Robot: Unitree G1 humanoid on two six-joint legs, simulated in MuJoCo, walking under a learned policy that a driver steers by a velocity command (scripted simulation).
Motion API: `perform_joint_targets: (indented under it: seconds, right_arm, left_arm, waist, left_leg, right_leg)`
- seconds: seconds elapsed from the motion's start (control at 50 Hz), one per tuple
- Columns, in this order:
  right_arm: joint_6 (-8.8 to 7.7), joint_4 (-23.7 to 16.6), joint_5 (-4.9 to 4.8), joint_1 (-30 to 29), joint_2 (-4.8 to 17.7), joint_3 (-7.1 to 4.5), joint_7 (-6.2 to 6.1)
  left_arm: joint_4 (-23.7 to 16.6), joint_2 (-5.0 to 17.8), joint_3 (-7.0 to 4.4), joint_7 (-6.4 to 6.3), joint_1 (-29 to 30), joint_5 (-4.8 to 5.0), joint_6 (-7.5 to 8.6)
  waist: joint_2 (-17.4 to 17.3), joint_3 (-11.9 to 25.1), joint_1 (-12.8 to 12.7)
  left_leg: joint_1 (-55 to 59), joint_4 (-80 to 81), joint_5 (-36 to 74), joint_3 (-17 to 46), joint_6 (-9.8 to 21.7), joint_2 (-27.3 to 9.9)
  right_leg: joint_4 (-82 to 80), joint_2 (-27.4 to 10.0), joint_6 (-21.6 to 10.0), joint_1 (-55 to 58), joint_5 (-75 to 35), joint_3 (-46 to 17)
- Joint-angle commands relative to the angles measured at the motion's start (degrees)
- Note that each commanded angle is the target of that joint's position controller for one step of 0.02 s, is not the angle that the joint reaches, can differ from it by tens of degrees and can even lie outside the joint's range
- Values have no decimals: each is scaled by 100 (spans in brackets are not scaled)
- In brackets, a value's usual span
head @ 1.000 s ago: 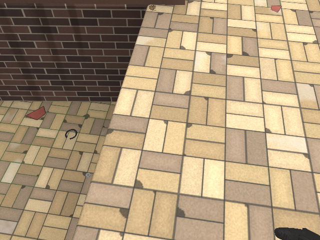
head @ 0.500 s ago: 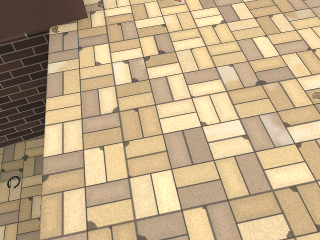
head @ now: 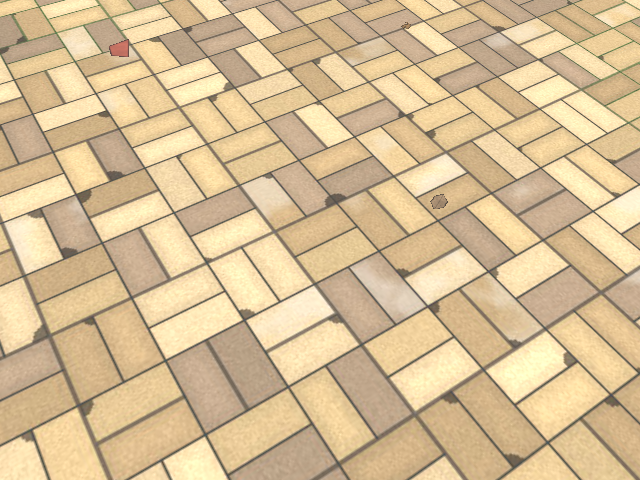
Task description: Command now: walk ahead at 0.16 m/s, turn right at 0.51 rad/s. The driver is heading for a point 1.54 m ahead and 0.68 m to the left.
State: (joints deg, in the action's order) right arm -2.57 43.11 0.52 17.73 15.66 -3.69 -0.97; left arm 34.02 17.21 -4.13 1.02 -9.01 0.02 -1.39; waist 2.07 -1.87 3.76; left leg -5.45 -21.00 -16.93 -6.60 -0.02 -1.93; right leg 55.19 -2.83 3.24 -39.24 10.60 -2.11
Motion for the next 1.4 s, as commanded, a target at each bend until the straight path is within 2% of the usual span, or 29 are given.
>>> perform_joint_targets:
  seconds: [0.02, 0.08, 0.12, 0.14, 0.16, 0.18, 0.2, 0.26, 0.36, 0.48, 0.5, 0.52, 0.54, 0.56, 0.58, 0.62, 0.68, 0.78, 0.92, 1.0, 1.02, 1.04, 1.06, 1.08, 1.12, 1.18, 1.26, 1.34, 1.4]
  right_arm:
    - [42, -359, -111, -310, 1119, -272, -27]
    - [53, -194, -276, -182, 1202, -264, 73]
    - [-27, -86, -329, -178, 974, -146, 128]
    - [-95, -215, -93, -141, 639, 14, 139]
    - [-91, -218, 117, 498, 79, 261, 208]
    - [-4, -27, -130, 527, 596, 123, 202]
    - [65, -157, -274, 122, 905, 30, 195]
    - [404, -108, -134, -86, 727, 34, -49]
    - [604, -271, -85, -129, 618, 7, -119]
    - [641, -502, -63, -164, 560, -55, 86]
    - [610, -446, -22, -25, 585, -87, 98]
    - [568, -471, 18, 39, 950, -191, 45]
    - [521, -732, 35, -122, 1625, -318, -59]
    - [399, -768, 217, 75, 1655, -291, -5]
    - [284, -786, 221, -176, 1473, -248, 23]
    - [229, -893, -22, -746, 1190, -206, 1]
    - [246, -985, -50, -695, 1009, -143, -55]
    - [395, -1055, -69, -468, 1187, -250, -158]
    - [534, -1282, -84, -710, 1228, -310, -85]
    - [547, -1375, -240, -1012, 1089, -278, -113]
    - [538, -1385, -150, -779, 801, -200, -105]
    - [495, -1515, -153, -517, 737, -194, -89]
    - [448, -1406, -63, -434, 1273, -347, -87]
    - [461, -1270, -133, -435, 1481, -448, -66]
    - [563, -1147, -129, -415, 1243, -423, -69]
    - [586, -1313, -211, -721, 868, -288, -11]
    - [514, -1504, -150, -1106, 625, -122, 65]
    - [357, -1404, -137, -966, 602, -51, 127]
    - [258, -1072, -132, -299, 567, -68, 154]
  left_arm:
    - [-538, 0, 62, 121, 655, 0, 132]
    - [-527, 165, -26, 139, 587, -5, 158]
    - [-243, 515, -198, 31, -248, -80, 219]
    - [-188, 898, -258, -76, -855, -228, 229]
    - [-267, 895, -110, -176, -743, -374, 221]
    - [-111, 536, -46, -135, -829, -258, 171]
    - [-19, 474, -29, -72, -499, -147, 181]
    - [61, 389, 13, -93, 682, -121, 220]
    - [285, 565, -128, -263, 764, -132, 211]
    - [532, 676, -180, -352, 921, 36, 91]
    - [615, 587, -169, -370, 841, 79, 51]
    - [714, 375, -135, -359, 538, 29, 26]
    - [480, 184, -68, -357, 703, -150, 22]
    - [347, 420, -136, -389, 1202, -113, 43]
    - [397, 534, -193, -387, 1058, -14, 26]
    - [597, 666, -278, -419, 768, -65, -2]
    - [665, 526, -257, -373, 551, -56, 40]
    - [554, 329, -145, -342, 778, 15, 150]
    - [577, 473, -151, -174, 630, 78, 308]
    - [742, 665, -255, -117, -12, 54, 378]
    - [702, 1050, -343, -150, -140, -45, 353]
    - [719, 1396, -397, -160, 15, -176, 296]
    - [586, 1062, -324, -161, 127, -198, 316]
    - [497, 751, -228, -192, 391, -158, 318]
    - [445, 529, -152, -256, 674, -4, 276]
    - [513, 624, -153, -356, 368, -56, 185]
    - [621, 897, -226, -323, -166, 26, 180]
    - [686, 1055, -234, -133, -147, 113, 304]
    - [823, 985, -173, 5, -120, 231, 358]
  waist:
    - [-940, 179, 39]
    - [-1076, 298, -116]
    - [-808, 700, -655]
    - [-304, 1460, -848]
    - [1008, 2409, -492]
    - [781, 2887, -740]
    - [705, 2231, -658]
    - [572, 925, -215]
    - [631, 709, -282]
    - [453, 664, -85]
    - [205, 622, -40]
    - [-751, 430, -130]
    - [-2260, 122, -244]
    - [-1902, 376, 117]
    - [-1512, 337, -86]
    - [-849, 375, -377]
    - [-813, 754, -417]
    - [-967, 750, -236]
    - [-1221, 672, -194]
    - [-1059, 802, -527]
    - [-119, 964, -396]
    - [1407, 669, -91]
    - [1025, 677, -242]
    - [650, 569, -178]
    - [560, 365, -177]
    - [657, 344, -405]
    - [770, 491, -794]
    - [720, 191, -711]
    - [469, 163, -276]
  left_leg:
    - [-150, 402, 3132, 277, 805, -1162]
    - [38, -52, 3830, 467, 778, -1262]
    - [-313, -1141, 4102, 340, 431, -881]
    - [-1329, -2165, 2299, 291, 72, -655]
    - [-2421, -3924, -2557, 685, -395, -190]
    - [-2289, -4428, -2669, 1364, -558, -231]
    - [-2489, -4445, -2530, 1195, -563, -382]
    - [-1817, -3592, -1748, 904, -721, -442]
    - [-1496, -3251, -845, 565, -518, -358]
    - [-931, -1881, -123, 243, 4, -180]
    - [-661, -1352, 195, 237, 166, -27]
    - [-392, -448, 1302, 1130, 442, -451]
    - [-144, 284, 2301, 3473, 1353, -1880]
    - [-451, 530, 2262, 3936, 2009, -2128]
    - [-436, 444, 1985, 3420, 1847, -1868]
    - [-328, 204, 1731, 2718, 1246, -1317]
    - [-156, 42, 2467, 2386, 1181, -1048]
    - [185, -46, 2337, 2587, 1274, -950]
    - [-272, -260, 2409, 3213, 1307, -794]
    - [-693, -747, 1837, 3328, 786, -362]
    - [-1415, -1702, 307, 2757, 451, 122]
    - [-2717, -2719, -2022, 1729, 74, 1067]
    - [-2896, -4064, -2130, 1652, -200, 613]
    - [-2866, -4533, -1691, 1624, -273, 479]
    - [-3057, -4889, -1016, 1497, -466, 392]
    - [-3132, -4493, -628, 1072, -614, 288]
    - [-2871, -3203, -662, 822, -505, 35]
    - [-1740, -1821, -741, 464, -141, 107]
    - [-246, -342, 313, 215, 182, 338]
  right_leg:
    - [-1162, 87, -59, 706, -428, 340]
    - [-2142, 405, -348, 1552, -252, 440]
    - [-3406, 527, -710, 3250, -1746, 457]
    - [-2864, -514, -1006, 4935, -4186, -477]
    - [-2221, -2303, -2174, 6174, -6803, -2101]
    - [-2419, -2239, -2524, 5671, -5837, -1974]
    - [-2780, -1830, -2311, 5007, -4492, -1501]
    - [-3422, -1178, -1611, 2852, -2741, -477]
    - [-3769, -1400, -1743, 2273, -1486, -110]
    - [-3281, -1494, -1367, 2268, -768, 201]
    - [-2856, -1270, -1083, 2159, -306, 411]
    - [-1781, -780, -581, 1659, 595, 908]
    - [-182, 211, 41, 146, 2407, 1115]
    - [992, 436, 15, 44, 2937, 103]
    - [1422, 313, -56, -78, 2481, -158]
    - [1296, 150, -74, -147, 1515, -263]
    - [1214, 258, 92, 246, 935, -235]
    - [-187, 359, 222, 382, 871, -260]
    - [-1640, 541, 138, 1401, 1041, -288]
    - [-3545, 313, -165, 2810, -450, -287]
    - [-3680, -772, -579, 3551, -1031, -1229]
    - [-3710, -1791, -1558, 3705, -2329, -2558]
    - [-3725, -2194, -2072, 3444, -2289, -2691]
    - [-3670, -1815, -1889, 3259, -2005, -2078]
    - [-3605, -1226, -1508, 3246, -1610, -1229]
    - [-3667, -1056, -1572, 3472, -1980, -627]
    - [-4165, -1233, -1634, 3736, 572, -793]
    - [-4392, -1248, -1587, 3032, 1095, -624]
    - [-3896, -1117, -1404, 2406, 851, -346]
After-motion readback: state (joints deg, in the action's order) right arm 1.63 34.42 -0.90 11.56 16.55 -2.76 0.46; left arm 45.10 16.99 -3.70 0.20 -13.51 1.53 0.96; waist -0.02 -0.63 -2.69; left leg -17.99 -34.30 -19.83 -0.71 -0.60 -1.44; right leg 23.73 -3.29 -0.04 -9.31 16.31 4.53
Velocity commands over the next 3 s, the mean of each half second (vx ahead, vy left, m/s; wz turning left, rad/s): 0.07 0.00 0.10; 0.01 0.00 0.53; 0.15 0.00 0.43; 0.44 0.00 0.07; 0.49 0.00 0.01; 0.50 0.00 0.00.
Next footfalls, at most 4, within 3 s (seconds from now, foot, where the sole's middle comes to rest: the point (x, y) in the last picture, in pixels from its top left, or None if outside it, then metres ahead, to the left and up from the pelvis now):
0.14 right None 0.20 -0.15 -0.78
0.52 left None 0.14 0.08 -0.78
1.02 right None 0.24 -0.13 -0.78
1.44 left None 0.11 0.11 -0.78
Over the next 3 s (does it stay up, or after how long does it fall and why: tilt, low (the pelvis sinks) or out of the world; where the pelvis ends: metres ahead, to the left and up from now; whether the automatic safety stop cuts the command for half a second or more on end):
stays up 0.82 0.49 -0.02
